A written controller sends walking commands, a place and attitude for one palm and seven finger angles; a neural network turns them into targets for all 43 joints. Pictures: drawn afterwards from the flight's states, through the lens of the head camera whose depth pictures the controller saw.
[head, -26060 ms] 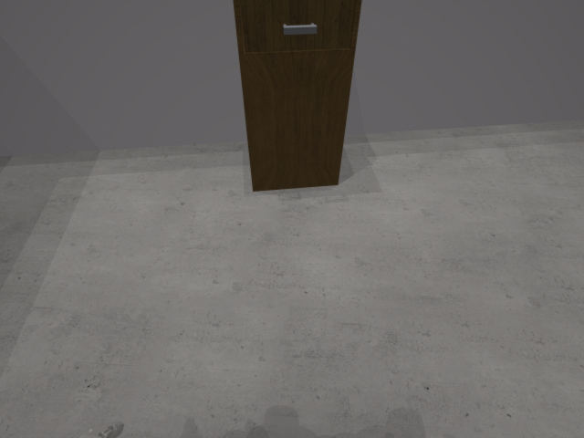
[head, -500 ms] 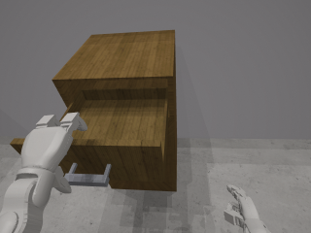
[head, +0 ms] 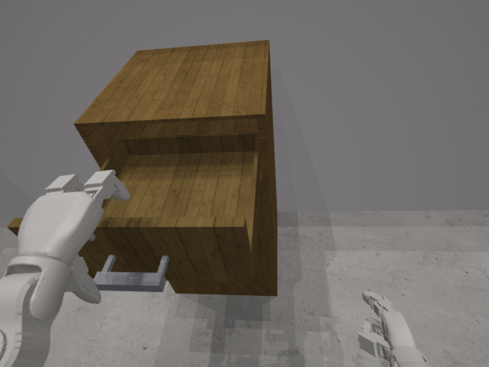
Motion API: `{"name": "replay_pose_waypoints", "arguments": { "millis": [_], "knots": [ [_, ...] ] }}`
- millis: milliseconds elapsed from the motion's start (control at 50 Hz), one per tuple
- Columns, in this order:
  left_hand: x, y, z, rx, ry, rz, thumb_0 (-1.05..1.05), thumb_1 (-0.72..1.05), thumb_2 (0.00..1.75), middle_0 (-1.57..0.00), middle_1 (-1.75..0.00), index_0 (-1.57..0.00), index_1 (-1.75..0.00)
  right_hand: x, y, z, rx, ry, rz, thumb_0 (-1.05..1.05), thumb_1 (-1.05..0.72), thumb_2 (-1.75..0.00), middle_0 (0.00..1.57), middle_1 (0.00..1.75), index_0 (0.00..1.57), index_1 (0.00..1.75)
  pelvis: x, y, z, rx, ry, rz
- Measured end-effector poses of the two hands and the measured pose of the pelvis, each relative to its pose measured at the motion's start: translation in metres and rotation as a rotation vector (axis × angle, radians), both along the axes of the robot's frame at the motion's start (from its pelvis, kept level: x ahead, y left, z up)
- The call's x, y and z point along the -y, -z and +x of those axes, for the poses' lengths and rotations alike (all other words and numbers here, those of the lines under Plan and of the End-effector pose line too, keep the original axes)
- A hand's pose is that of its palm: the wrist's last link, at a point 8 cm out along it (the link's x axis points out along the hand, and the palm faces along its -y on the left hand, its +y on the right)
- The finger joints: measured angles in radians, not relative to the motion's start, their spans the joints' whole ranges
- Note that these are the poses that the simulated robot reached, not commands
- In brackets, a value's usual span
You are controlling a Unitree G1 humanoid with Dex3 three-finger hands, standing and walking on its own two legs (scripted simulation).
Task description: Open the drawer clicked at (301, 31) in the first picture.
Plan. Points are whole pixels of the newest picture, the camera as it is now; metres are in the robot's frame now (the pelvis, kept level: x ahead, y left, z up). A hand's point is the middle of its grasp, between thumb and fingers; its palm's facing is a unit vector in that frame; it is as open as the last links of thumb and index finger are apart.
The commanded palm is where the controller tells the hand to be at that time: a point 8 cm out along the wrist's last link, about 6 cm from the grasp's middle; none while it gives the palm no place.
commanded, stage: draw the hand back to the body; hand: left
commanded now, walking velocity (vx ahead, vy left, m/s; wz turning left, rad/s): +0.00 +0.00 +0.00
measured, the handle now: (133, 271) +0.24 +0.26 +0.02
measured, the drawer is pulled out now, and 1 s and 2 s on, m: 0.29 0.29 0.29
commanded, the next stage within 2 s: step back with the hand held close in 1.48 s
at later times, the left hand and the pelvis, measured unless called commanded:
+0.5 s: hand (74, 249) +0.20 +0.26 +0.16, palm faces +0.14 -0.04 -0.99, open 13.9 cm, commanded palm +0.16 +0.27 +0.22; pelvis +0.00 +0.00 +0.00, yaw +0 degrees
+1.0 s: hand (83, 225) +0.21 +0.23 +0.21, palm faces +0.43 -0.82 -0.38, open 11.2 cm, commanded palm +0.15 +0.28 +0.22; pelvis +0.02 +0.00 +0.00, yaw +0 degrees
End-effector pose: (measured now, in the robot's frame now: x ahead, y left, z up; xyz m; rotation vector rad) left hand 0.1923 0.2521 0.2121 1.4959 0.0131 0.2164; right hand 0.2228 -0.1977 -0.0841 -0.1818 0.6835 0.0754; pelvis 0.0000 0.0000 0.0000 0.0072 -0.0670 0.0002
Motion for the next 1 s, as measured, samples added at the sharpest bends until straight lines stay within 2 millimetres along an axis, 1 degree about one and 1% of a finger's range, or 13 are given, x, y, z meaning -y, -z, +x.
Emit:
{"name": "replay_pose_waypoints", "arguments": {
  "millis": [80, 160, 260, 400, 500, 540, 580, 620, 660, 720, 800, 900, 1000],
  "knots": [
    [0.002, -0.005, -0.007, 0.024, 0.015, 0.014, 0.00, -0.49, 0.30, -0.32, -1.20, -0.32, -1.20, -0.001, -0.001, 0.001, 0.007, -0.001, 0.003, 0.01, -0.90, -0.90, 0.20, 0.30, 0.20, 0.29, 0.000, 0.000, 0.002, 0.001, 0.000, -0.002],
    [-0.001, -0.007, -0.012, 0.035, 0.002, 0.013, 0.00, -0.49, 0.30, -0.32, -1.20, -0.32, -1.20, -0.003, -0.002, 0.003, 0.014, -0.001, 0.011, 0.01, -0.90, -0.90, 0.20, 0.30, 0.20, 0.29, 0.000, 0.001, 0.002, 0.003, -0.002, -0.002],
    [-0.008, -0.004, -0.013, 0.018, -0.031, 0.007, 0.00, -0.50, 0.30, -0.32, -1.20, -0.32, -1.20, -0.006, -0.003, 0.006, 0.022, -0.009, 0.013, 0.01, -0.90, -0.90, 0.20, 0.30, 0.20, 0.29, -0.001, 0.001, 0.000, 0.002, -0.004, -0.001],
    [-0.008, -0.001, -0.020, 0.003, -0.013, 0.008, 0.00, -0.49, 0.30, -0.32, -1.20, -0.32, -1.20, -0.008, -0.008, 0.007, 0.038, -0.013, 0.003, 0.01, -0.90, -0.90, 0.20, 0.30, 0.20, 0.29, -0.002, 0.001, 0.000, 0.004, -0.006, -0.003],
    [-0.012, 0.000, -0.022, 0.007, -0.011, 0.014, 0.00, -0.50, 0.30, -0.32, -1.20, -0.32, -1.20, -0.008, -0.008, 0.006, 0.036, -0.016, -0.008, 0.01, -0.90, -0.90, 0.20, 0.30, 0.20, 0.29, -0.003, 0.001, 0.000, 0.006, -0.007, -0.005],
    [-0.013, -0.001, -0.023, 0.105, 0.056, -0.326, -0.01, -0.49, 0.30, -0.32, -1.20, -0.32, -1.20, -0.009, -0.011, 0.005, 0.065, -0.001, -0.006, 0.01, -0.90, -0.90, 0.20, 0.30, 0.20, 0.29, -0.003, 0.001, 0.000, 0.015, -0.011, -0.008],
    [-0.014, 0.001, -0.025, 0.217, 0.105, -0.587, -0.01, -0.48, 0.31, -0.32, -1.19, -0.32, -1.19, -0.009, -0.015, 0.000, 0.101, 0.016, -0.008, 0.01, -0.90, -0.90, 0.20, 0.30, 0.20, 0.29, -0.002, 0.001, 0.000, 0.020, -0.007, -0.009],
    [-0.013, 0.003, -0.027, 0.316, 0.134, -0.764, -0.01, -0.45, 0.32, -0.31, -1.17, -0.32, -1.17, -0.009, -0.019, -0.007, 0.119, 0.031, -0.019, 0.01, -0.90, -0.90, 0.20, 0.30, 0.20, 0.29, 0.000, 0.001, 0.002, 0.023, -0.005, -0.010],
    [-0.012, 0.001, -0.029, 0.407, 0.158, -0.866, -0.01, -0.41, 0.34, -0.31, -1.14, -0.31, -1.15, -0.007, -0.020, -0.014, 0.125, 0.039, -0.036, 0.01, -0.90, -0.90, 0.20, 0.30, 0.20, 0.30, 0.001, 0.000, 0.006, 0.026, -0.004, -0.011],
    [-0.012, -0.006, -0.032, 0.509, 0.186, -0.930, -0.01, -0.34, 0.37, -0.31, -1.10, -0.30, -1.10, -0.002, -0.018, -0.022, 0.115, 0.048, -0.055, 0.01, -0.90, -0.90, 0.20, 0.30, 0.20, 0.30, 0.002, 0.000, 0.011, 0.030, -0.006, -0.013],
    [-0.015, -0.012, -0.030, 0.559, 0.199, -0.939, -0.01, -0.23, 0.42, -0.29, -1.02, -0.29, -1.03, 0.005, -0.012, -0.030, 0.085, 0.066, -0.068, 0.01, -0.90, -0.90, 0.20, 0.30, 0.20, 0.30, 0.001, 0.000, 0.016, 0.032, -0.007, -0.015],
    [-0.019, -0.010, -0.025, 0.537, 0.184, -0.932, -0.01, -0.07, 0.49, -0.28, -0.92, -0.28, -0.92, 0.012, -0.008, -0.031, 0.063, 0.090, -0.071, 0.01, -0.90, -0.90, 0.20, 0.30, 0.20, 0.30, -0.001, -0.001, 0.018, 0.028, -0.002, -0.014],
    [-0.019, -0.006, -0.025, 0.495, 0.166, -0.929, -0.01, 0.10, 0.56, -0.26, -0.81, -0.26, -0.81, 0.014, -0.008, -0.027, 0.069, 0.108, -0.065, 0.01, -0.90, -0.90, 0.20, 0.30, 0.20, 0.30, -0.001, -0.001, 0.019, 0.020, 0.001, -0.014]
  ]
}}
